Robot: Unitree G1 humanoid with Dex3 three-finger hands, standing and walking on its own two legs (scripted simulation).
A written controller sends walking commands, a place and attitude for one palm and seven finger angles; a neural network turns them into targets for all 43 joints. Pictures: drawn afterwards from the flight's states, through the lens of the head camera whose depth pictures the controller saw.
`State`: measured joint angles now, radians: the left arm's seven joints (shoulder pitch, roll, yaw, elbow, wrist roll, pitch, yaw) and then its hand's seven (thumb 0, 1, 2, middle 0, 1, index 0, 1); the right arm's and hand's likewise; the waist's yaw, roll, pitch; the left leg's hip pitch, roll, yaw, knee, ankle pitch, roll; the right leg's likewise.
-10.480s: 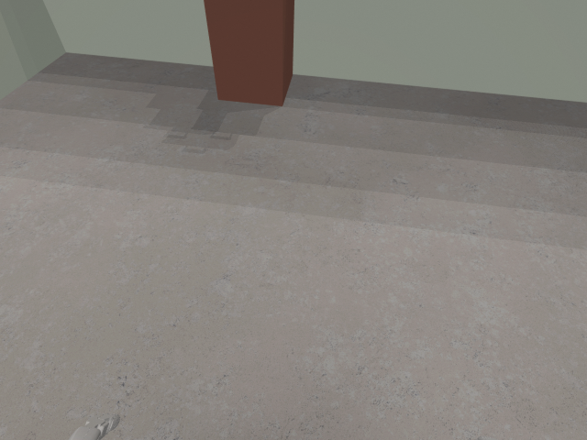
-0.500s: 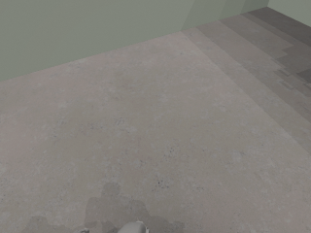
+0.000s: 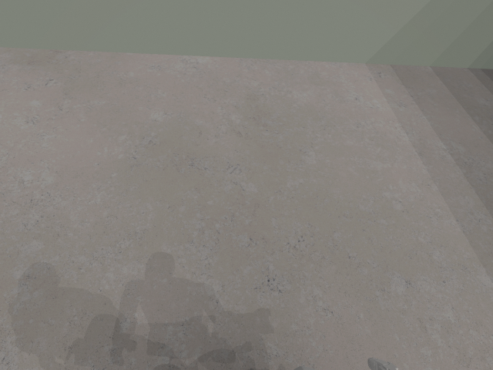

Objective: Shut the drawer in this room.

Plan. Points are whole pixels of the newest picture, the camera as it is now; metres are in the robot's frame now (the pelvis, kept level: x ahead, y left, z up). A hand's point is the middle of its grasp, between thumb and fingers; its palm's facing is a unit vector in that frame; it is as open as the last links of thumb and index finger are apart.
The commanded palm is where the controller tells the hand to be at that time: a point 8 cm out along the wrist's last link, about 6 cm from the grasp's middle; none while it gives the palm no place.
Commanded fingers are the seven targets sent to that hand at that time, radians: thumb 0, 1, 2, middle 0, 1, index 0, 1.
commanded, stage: turn or walk to find it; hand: left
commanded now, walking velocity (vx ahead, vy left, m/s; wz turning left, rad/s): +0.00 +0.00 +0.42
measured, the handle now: out of the picture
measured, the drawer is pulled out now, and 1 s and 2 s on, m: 0.24 0.24 0.24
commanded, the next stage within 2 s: none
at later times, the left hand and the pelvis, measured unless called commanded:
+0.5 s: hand out of the picture +0.07 +0.19 -0.14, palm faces +0.15 -0.95 -0.26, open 7.4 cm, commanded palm none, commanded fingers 0.00 0.90 0.90 -0.20 -0.30 -0.20 -0.30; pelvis -0.03 -0.02 +0.01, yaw +10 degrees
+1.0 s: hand out of the picture -0.12 +0.14 -0.16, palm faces +0.44 -0.86 -0.26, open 7.3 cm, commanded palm none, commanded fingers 0.00 0.90 0.90 -0.20 -0.30 -0.20 -0.30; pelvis -0.05 -0.04 +0.01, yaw +25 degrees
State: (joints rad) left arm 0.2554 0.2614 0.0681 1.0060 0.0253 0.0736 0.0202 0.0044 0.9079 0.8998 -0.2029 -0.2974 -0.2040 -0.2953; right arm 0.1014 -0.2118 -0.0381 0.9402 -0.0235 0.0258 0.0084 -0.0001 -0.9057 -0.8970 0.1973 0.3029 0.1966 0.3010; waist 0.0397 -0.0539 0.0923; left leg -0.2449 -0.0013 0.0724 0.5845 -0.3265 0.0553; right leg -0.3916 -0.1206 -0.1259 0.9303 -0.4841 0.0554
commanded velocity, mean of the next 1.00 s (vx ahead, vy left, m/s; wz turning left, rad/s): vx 0.00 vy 0.00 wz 0.42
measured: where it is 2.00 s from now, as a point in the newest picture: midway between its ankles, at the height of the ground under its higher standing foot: outside the picture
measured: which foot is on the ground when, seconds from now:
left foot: down 0.00-0.54, up 0.56-1.00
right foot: up 0.00-0.50, down 0.52-1.00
